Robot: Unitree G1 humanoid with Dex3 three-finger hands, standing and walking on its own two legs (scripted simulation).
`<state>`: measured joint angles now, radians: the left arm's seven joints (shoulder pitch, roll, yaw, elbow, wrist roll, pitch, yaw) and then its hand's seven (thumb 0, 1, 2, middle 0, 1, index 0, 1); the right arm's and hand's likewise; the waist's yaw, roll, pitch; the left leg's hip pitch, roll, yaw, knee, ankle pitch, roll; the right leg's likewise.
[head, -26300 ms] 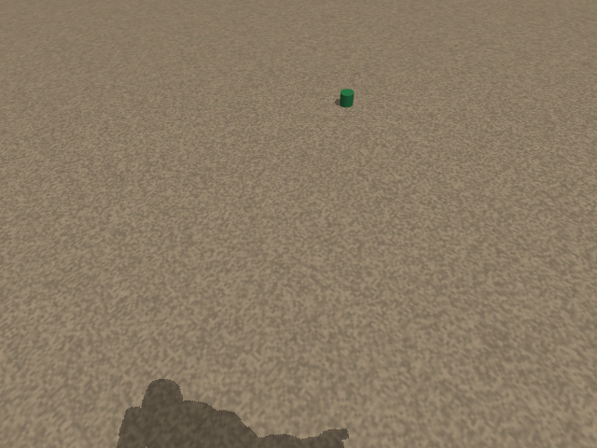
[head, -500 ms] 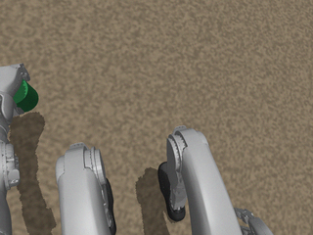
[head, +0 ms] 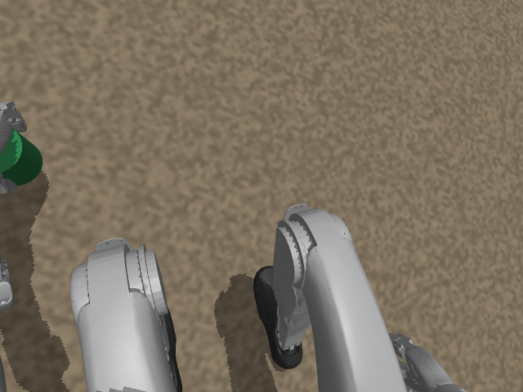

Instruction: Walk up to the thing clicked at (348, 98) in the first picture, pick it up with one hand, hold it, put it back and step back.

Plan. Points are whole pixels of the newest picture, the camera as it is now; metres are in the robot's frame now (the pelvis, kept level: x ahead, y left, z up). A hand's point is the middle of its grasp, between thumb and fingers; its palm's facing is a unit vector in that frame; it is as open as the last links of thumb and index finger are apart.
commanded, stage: rest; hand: left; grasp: from above
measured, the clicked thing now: (3, 155) +0.46 +0.34 -0.22
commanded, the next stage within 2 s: open in 1.40 s
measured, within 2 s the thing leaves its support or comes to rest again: rests again in 0.92 s
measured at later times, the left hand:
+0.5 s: hand (11, 161) +0.45 +0.33 -0.23, palm faces -0.45 -0.12 -0.88, open 10.5 cm
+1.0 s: hand (13, 164) +0.45 +0.34 -0.25, palm faces -0.46 -0.12 -0.88, open 10.5 cm
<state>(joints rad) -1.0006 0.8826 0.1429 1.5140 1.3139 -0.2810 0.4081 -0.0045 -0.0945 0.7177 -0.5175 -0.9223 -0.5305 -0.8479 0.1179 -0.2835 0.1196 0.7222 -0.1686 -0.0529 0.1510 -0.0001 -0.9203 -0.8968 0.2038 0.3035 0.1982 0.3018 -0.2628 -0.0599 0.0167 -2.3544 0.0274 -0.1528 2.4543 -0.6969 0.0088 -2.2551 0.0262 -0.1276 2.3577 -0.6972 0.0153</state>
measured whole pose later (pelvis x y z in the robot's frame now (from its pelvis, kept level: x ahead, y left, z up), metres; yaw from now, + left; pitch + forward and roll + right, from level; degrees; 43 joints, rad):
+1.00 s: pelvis +0.00 +0.00 -0.02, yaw -4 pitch +29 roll -13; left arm -1.02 1.05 0.18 1.65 1.32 -0.28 0.52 -0.01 -0.10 0.72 -0.55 -0.89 -0.56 -0.82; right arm 0.10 -0.32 0.24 0.68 -0.24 -0.14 0.18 0.00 -0.91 -0.89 0.20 0.30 0.20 0.30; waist -0.34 -0.13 0.13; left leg -2.37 0.04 -0.23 2.55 -0.72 0.00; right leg -2.25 0.05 -0.19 2.40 -0.68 0.03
